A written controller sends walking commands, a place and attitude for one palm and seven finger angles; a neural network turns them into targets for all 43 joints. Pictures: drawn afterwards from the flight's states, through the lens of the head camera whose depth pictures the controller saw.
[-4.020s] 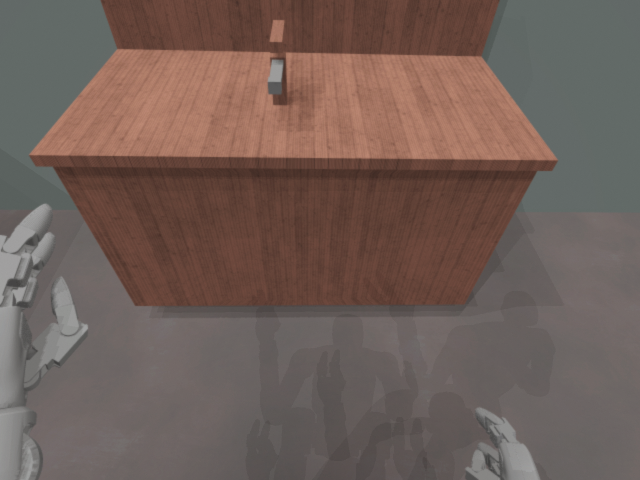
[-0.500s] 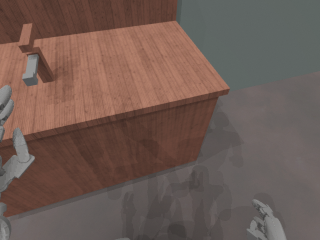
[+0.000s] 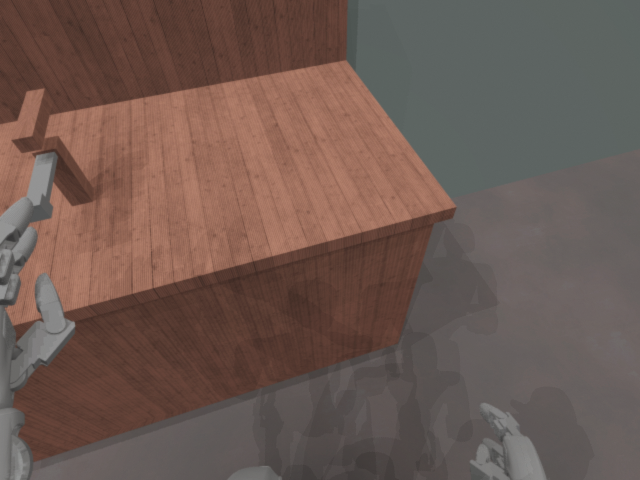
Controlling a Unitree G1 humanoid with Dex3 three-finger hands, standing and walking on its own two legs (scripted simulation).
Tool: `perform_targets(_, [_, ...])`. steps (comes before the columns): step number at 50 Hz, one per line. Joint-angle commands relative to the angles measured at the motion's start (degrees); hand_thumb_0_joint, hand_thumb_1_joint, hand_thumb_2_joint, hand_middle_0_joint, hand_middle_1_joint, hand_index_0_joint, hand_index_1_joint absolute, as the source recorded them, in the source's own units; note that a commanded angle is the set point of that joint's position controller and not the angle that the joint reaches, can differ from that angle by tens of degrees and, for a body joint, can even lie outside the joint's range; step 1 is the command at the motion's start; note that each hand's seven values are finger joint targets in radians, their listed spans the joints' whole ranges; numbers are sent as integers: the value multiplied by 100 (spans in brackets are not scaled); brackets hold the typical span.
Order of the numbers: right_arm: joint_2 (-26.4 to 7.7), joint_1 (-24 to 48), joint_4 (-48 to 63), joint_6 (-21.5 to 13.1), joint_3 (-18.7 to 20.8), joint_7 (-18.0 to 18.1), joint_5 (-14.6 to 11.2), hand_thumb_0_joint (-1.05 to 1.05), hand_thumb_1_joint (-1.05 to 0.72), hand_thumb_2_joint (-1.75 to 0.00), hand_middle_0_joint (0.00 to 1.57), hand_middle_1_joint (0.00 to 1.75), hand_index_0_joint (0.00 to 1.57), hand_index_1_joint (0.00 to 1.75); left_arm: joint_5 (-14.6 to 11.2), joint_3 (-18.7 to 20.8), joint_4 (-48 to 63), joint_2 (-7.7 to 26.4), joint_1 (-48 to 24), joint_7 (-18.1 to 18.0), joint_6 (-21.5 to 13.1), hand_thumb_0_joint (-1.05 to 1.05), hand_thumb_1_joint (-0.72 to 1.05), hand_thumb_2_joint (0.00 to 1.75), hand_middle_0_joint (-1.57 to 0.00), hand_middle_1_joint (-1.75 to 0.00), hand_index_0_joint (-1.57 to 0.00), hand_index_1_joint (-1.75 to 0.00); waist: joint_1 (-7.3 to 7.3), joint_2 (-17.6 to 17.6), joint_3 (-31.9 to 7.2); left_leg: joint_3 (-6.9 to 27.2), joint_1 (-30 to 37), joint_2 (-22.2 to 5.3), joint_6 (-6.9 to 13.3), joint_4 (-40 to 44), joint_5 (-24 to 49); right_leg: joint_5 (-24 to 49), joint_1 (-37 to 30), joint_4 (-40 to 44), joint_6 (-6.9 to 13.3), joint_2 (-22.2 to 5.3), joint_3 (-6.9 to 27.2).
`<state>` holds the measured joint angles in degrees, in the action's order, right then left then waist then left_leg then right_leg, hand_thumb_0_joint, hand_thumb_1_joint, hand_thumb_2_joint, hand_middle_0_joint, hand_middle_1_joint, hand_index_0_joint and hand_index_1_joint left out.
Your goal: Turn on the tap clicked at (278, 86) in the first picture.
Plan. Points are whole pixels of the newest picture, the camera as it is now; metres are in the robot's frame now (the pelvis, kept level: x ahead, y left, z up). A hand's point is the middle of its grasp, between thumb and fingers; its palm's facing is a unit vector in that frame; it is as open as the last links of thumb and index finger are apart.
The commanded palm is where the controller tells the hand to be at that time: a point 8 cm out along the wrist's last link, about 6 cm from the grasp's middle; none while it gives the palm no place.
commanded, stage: come to a stop and stand still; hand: left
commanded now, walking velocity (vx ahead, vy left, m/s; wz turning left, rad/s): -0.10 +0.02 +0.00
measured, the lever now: (36, 208) +0.44 +0.43 +0.08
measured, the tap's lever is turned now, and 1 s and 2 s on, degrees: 0 0 0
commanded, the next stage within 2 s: look again from close up in 0.80 s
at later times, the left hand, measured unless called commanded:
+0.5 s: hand (35, 384) +0.17 +0.24 +0.16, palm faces +0.39 -0.84 -0.38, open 7.4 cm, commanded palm +0.12 +0.28 +0.18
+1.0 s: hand out of the picture +0.19 +0.28 +0.19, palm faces +0.45 -0.78 -0.43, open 7.4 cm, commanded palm +0.11 +0.28 +0.18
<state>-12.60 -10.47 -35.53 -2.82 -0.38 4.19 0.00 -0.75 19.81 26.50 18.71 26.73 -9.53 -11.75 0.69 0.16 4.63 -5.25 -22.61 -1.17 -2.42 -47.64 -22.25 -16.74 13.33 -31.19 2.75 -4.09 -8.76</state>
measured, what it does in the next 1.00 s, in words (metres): steps on the spot: left foot, then right foot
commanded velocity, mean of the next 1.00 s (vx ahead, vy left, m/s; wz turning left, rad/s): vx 0.00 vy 0.00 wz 0.00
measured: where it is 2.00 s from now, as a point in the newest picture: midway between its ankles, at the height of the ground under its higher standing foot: outside the picture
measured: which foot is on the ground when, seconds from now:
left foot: up 0.00-0.08, down 0.10-1.00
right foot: down 0.00-0.12, up 0.14-0.34, down 0.36-1.00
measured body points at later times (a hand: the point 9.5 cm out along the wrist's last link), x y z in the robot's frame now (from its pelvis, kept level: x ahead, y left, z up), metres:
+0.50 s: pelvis -0.04 +0.01 +0.00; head -0.04 +0.00 +0.45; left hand +0.14 +0.28 +0.18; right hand +0.12 -0.21 -0.10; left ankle +0.03 +0.12 -0.73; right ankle -0.03 -0.10 -0.74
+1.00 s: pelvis -0.06 +0.01 +0.00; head -0.05 +0.02 +0.45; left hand +0.16 +0.32 +0.21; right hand +0.10 -0.22 -0.09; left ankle +0.02 +0.11 -0.74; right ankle -0.03 -0.10 -0.74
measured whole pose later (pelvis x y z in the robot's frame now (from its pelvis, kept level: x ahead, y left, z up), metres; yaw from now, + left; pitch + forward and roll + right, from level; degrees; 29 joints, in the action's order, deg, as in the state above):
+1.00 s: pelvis -0.06 +0.01 +0.00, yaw -2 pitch -2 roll -2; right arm -11.6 -14.0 -36.6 -7.5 -0.9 2.8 -0.3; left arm -0.8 23.7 16.9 26.4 12.9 -5.6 -14.5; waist -3.7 -1.3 2.7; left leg 0.5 -18.9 -1.3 0.4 -30.3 -10.9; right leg -12.2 13.4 -27.0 1.8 2.4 -3.7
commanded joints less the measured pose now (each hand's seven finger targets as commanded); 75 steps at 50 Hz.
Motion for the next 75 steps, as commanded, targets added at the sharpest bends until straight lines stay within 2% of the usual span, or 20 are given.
perform_targets(1, [-279,422,1123,-241,133,32,33,0,-90,-90,20,30,20,30,-46,849,1456,1189,148,-165,-340,0,90,90,-20,-30,-20,-30,-190,823,-1293,-37,250,47,62,1228,584,4525,-1200,419,272,-1187,971])
perform_targets(3, [-363,297,1154,-176,197,44,23,0,-90,-90,20,30,20,30,-83,819,1768,1220,-9,-173,-309,0,90,90,-20,-30,-20,-30,-77,484,-1393,58,945,-68,88,2085,1569,3764,-935,203,65,-979,926])
perform_targets(6, [-587,263,1232,-246,295,46,-26,0,-90,-90,20,30,20,30,-123,795,1749,1243,46,-151,-339,0,90,90,-20,-30,-20,-30,-203,-1046,-1405,1246,1776,-1461,611,2512,4857,-100,140,-526,-377,-4,623])
perform_targets(8, [-531,246,1153,-343,241,-26,101,0,-90,-90,20,30,20,30,-67,724,1763,1241,-165,-66,-412,0,90,90,-20,-30,-20,-30,-143,-1832,-1087,1614,1439,-1763,901,2875,4821,-1422,491,-1366,-351,178,640])
perform_targets(11, [-591,83,1039,-515,298,-118,45,0,-90,-90,20,30,20,30,-61,545,1699,1056,-217,-58,-396,0,90,90,-20,-30,-20,-30,-87,-1302,-1302,1169,1851,-1522,844,2565,4601,-864,466,-888,-375,272,606])
perform_targets(18, [-576,294,1005,-505,163,-52,11,0,-90,-90,20,30,20,30,-112,553,1255,1059,-375,-49,-207,0,90,90,-20,-30,-20,-30,-71,-763,-935,827,436,-1145,522,2745,1315,199,-790,827,-381,232,605])
perform_targets(20, [-492,373,1065,-448,164,-46,-4,0,-90,-90,20,30,20,30,-119,539,1159,1050,-469,-7,-135,0,90,90,-20,-30,-20,-30,-59,148,-792,318,356,-506,201,2200,69,-116,-294,1289,-181,-192,1333])
perform_targets(22, [-421,336,999,-364,153,-36,8,0,-90,-90,20,30,20,30,-191,478,1219,1064,-446,-7,-53,0,90,90,-20,-30,-20,-30,-48,601,-621,254,783,-190,117,1281,273,-967,716,1847,167,-805,2073])
perform_targets(27, [-443,377,872,-376,111,69,12,0,-90,-90,20,30,20,30,-155,535,1278,1187,-761,-71,-77,0,90,90,-20,-30,-20,-30,-53,304,-805,538,1028,-300,220,1817,940,-417,478,1339,-34,-479,1470])
perform_targets(31, [-495,410,920,-359,108,99,21,0,-90,-90,20,30,20,30,-86,447,1103,1101,-708,-29,-160,0,90,90,-20,-30,-20,-30,-53,-400,-199,856,606,-520,293,2545,-213,-1676,758,1392,-152,-96,1231])
perform_targets(37, [-565,285,953,-517,171,71,21,0,-90,-90,20,30,20,30,-44,462,1136,998,-448,-40,-345,0,90,90,-20,-30,-20,-30,-104,-989,-584,1312,-65,-810,410,3495,-873,-549,-513,589,-248,399,779])
perform_targets(44, [-525,270,909,-593,197,45,53,0,-90,-90,20,30,20,30,-47,504,1134,1072,-380,-51,-296,0,90,90,-20,-30,-20,-30,-77,-214,-654,669,392,-416,235,2578,-64,-841,-1,1396,-159,49,1291])
perform_targets(45, [-754,-47,921,-809,324,33,236,0,-90,-90,20,30,20,30,604,3867,2386,5774,-6090,81,-802,0,90,90,-20,-30,-20,-30,-429,856,134,385,49,-204,369,1364,912,809,871,2033,-503,-363,1848])
perform_targets(46, [-40,139,565,-816,37,3,30,0,-90,-90,20,30,20,30,126,1416,-646,2387,-3130,321,-569,0,90,90,-20,-30,-20,-30,-157,1112,-920,538,848,334,369,1097,972,20,838,1672,25,-742,1968])
perform_targets(47, [-401,87,865,-911,239,-28,-71,0,-90,-90,20,30,20,30,-44,976,-1222,1507,-1623,410,-511,0,90,90,-20,-30,-20,-30,-458,481,-838,482,1036,121,272,1258,1090,-134,623,1850,-2,-684,2527])
perform_targets(49, [-466,75,893,-983,227,-206,-132,0,-90,-90,20,30,20,30,-277,273,-227,832,-1259,486,-607,0,90,90,-20,-30,-20,-30,-317,-307,-1016,530,1046,118,301,2090,861,-270,-109,1462,74,-515,1865])
perform_targets(53, [-545,275,986,-989,179,-250,-93,0,-90,-90,20,30,20,30,-255,212,512,1116,-838,426,-560,0,90,90,-20,-30,-20,-30,-346,369,-579,832,1100,-14,383,2557,204,-1545,592,1692,-138,-109,1531])
perform_targets(58, [-579,371,1090,-986,148,-170,-35,0,-90,-90,20,30,20,30,-129,801,951,1482,-1334,284,-681,0,90,90,-20,-30,-20,-30,-302,-488,-682,1439,309,-455,562,3435,-412,-255,-465,820,-224,305,1076])
perform_targets(66, [-605,269,1036,-1013,179,-260,54,0,-90,-90,20,30,20,30,-151,489,1222,1030,-950,275,-625,0,90,90,-20,-30,-20,-30,-240,-603,-1490,968,1488,-238,324,2455,2659,1625,-707,903,-167,257,964])
perform_targets(75, [-659,350,1161,-620,227,-260,30,0,-90,-90,20,30,20,30,-214,730,1250,1230,-662,251,-443,0,90,90,-20,-30,-20,-30,-125,-493,-1385,1028,1192,-238,389,2076,2798,1548,-603,242,-81,214,712])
